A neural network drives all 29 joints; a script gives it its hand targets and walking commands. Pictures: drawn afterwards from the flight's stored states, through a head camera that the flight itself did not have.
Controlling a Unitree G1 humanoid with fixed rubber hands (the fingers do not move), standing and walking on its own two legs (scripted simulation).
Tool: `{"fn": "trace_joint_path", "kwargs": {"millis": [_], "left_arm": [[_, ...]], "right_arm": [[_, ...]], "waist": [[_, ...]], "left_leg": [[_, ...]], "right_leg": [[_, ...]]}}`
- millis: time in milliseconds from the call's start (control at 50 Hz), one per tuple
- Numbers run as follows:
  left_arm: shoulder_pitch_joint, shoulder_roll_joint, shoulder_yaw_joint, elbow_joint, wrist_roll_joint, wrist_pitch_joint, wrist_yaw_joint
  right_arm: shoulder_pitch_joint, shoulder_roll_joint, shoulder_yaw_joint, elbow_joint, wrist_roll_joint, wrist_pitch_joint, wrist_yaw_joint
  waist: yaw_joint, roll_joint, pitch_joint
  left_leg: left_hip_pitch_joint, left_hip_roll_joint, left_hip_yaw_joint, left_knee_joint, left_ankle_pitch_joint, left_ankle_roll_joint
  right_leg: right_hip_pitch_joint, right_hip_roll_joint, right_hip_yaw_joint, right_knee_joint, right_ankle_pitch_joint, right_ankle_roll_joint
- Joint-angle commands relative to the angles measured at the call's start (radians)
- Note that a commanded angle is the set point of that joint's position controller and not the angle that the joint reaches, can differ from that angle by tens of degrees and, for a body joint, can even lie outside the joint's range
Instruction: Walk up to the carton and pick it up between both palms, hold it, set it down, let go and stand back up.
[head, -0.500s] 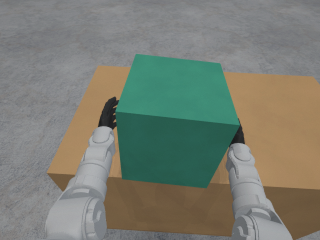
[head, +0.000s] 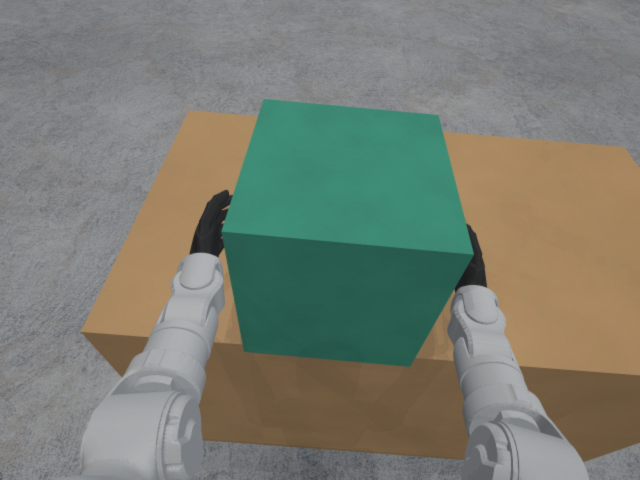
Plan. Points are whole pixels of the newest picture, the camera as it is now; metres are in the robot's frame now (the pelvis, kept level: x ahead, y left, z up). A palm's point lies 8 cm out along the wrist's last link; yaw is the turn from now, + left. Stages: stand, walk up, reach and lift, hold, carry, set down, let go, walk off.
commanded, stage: set down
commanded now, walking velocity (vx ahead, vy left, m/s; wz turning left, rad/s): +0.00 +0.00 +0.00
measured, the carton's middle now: (338, 236) +0.46 -0.04 +0.03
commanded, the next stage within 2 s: none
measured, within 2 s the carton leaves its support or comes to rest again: neither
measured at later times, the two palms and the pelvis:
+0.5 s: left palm (191, 237) +0.42 +0.16 +0.07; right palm (506, 258) +0.38 -0.25 +0.08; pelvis -0.03 +0.00 -0.02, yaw -2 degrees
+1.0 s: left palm (176, 176) +0.43 +0.16 +0.16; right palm (554, 215) +0.39 -0.28 +0.16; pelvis -0.04 -0.02 -0.01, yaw -1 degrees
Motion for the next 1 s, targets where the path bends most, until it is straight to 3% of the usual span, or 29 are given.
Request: {"fn": "trace_joint_path", "kwargs": {"millis": [0,40,100,120,160,180,220,240,300,320,360,440,540,640,760,860,980], "left_arm": [[-0.642,0.160,-0.138,-0.160,-0.098,-0.039,0.023],[-0.722,0.207,-0.195,-0.158,-0.202,-0.029,0.060],[-0.755,0.261,-0.262,-0.141,-0.320,-0.007,0.091],[-0.745,0.281,-0.275,-0.132,-0.343,0.009,0.096],[-0.724,0.280,-0.294,-0.090,-0.374,0.045,0.087],[-0.723,0.306,-0.284,-0.128,-0.381,0.063,0.083],[-0.719,0.329,-0.277,-0.075,-0.380,0.093,0.062],[-0.724,0.336,-0.274,-0.126,-0.388,0.105,0.060],[-0.731,0.351,-0.294,-0.043,-0.406,0.125,0.034],[-0.694,0.343,-0.278,0.183,-0.372,0.080,0.016],[-0.753,0.366,-0.335,0.177,-0.422,-0.011,0.018],[-0.861,0.408,-0.379,0.154,-0.479,-0.086,0.017],[-0.923,0.480,-0.369,-0.031,-0.518,-0.101,0.007],[-0.848,0.524,-0.321,-0.232,-0.517,0.033,-0.006],[-0.811,0.578,-0.282,-0.349,-0.531,0.240,-0.011],[-0.844,0.618,-0.265,-0.284,-0.527,0.338,-0.013],[-0.891,0.623,-0.268,-0.196,-0.504,0.383,-0.027]], "right_arm": [[-0.630,-0.238,0.176,-0.116,0.159,-0.068,-0.002],[-0.708,-0.275,0.248,-0.125,0.283,-0.047,-0.036],[-0.757,-0.381,0.316,-0.129,0.410,-0.001,-0.056],[-0.759,-0.422,0.356,-0.130,0.451,0.014,-0.053],[-0.773,-0.457,0.376,-0.100,0.478,0.045,-0.052],[-0.776,-0.498,0.387,-0.112,0.498,0.052,-0.050],[-0.764,-0.503,0.395,-0.051,0.524,0.074,-0.050],[-0.779,-0.523,0.405,-0.061,0.538,0.079,-0.043],[-0.802,-0.510,0.434,-0.014,0.557,0.109,-0.028],[-0.789,-0.390,0.440,0.110,0.538,0.115,-0.022],[-0.785,-0.418,0.445,0.088,0.549,0.087,0.000],[-0.817,-0.476,0.453,0.104,0.567,0.036,0.023],[-0.860,-0.561,0.398,-0.056,0.563,0.000,0.003],[-0.857,-0.606,0.353,-0.260,0.555,0.070,-0.023],[-0.864,-0.596,0.317,-0.421,0.545,0.223,-0.043],[-0.882,-0.552,0.334,-0.373,0.564,0.352,-0.038],[-0.900,-0.523,0.364,-0.254,0.589,0.432,-0.036]], "waist": [[-0.016,0.030,-0.594],[-0.009,0.039,-0.674],[-0.003,0.025,-0.773],[0.016,0.024,-0.822],[0.010,0.003,-0.842],[0.023,-0.001,-0.897],[0.016,-0.005,-0.813],[0.030,0.004,-0.849],[0.025,-0.050,-0.711],[0.024,-0.058,-0.544],[0.044,-0.031,-0.592],[0.021,0.058,-0.731],[-0.003,0.073,-0.998],[-0.022,0.008,-1.092],[-0.017,-0.070,-1.012],[0.014,-0.099,-0.859],[0.022,-0.049,-0.718]], "left_leg": [[-0.034,-0.017,0.093,0.010,0.383,-0.104],[-0.075,-0.018,0.090,0.049,0.378,-0.088],[-0.058,-0.012,0.080,0.107,0.415,-0.093],[-0.041,-0.006,0.074,0.127,0.461,-0.093],[0.011,-0.001,0.056,0.166,0.521,-0.101],[0.048,0.003,0.055,0.177,0.558,-0.104],[0.015,0.001,0.057,0.176,0.531,-0.096],[0.022,0.000,0.056,0.176,0.547,-0.098],[-0.057,-0.007,0.055,0.128,0.383,-0.059],[-0.162,-0.011,0.043,0.096,0.180,-0.020],[-0.228,-0.011,0.041,0.072,0.074,-0.004],[-0.131,-0.004,0.046,0.147,0.190,-0.058],[-0.089,-0.026,0.066,0.220,0.346,-0.084],[-0.080,-0.043,0.062,0.206,0.417,-0.050],[-0.168,-0.052,0.046,0.110,0.307,-0.001],[-0.263,-0.056,0.042,0.016,0.175,0.025],[-0.226,-0.052,0.047,-0.032,0.144,0.019]], "right_leg": [[0.408,0.018,0.016,0.135,0.446,0.022],[0.389,0.025,0.037,0.164,0.462,0.022],[0.301,0.035,0.037,0.202,0.478,0.019],[0.297,0.044,0.038,0.208,0.491,0.018],[0.217,0.053,0.033,0.215,0.499,0.017],[0.222,0.060,0.032,0.208,0.509,0.016],[0.212,0.055,0.038,0.198,0.499,0.013],[0.215,0.057,0.038,0.204,0.509,0.015],[0.213,0.039,0.048,0.185,0.398,0.023],[0.141,0.009,0.034,0.221,0.226,0.030],[0.081,-0.008,0.044,0.238,0.094,0.017],[0.001,0.011,-0.007,0.279,0.171,0.008],[0.043,0.034,-0.010,0.297,0.370,0.024],[0.178,0.034,0.030,0.272,0.495,0.035],[0.322,0.004,0.080,0.237,0.430,0.046],[0.415,-0.017,0.105,0.214,0.344,0.054],[0.412,-0.016,0.086,0.179,0.291,0.041]]}}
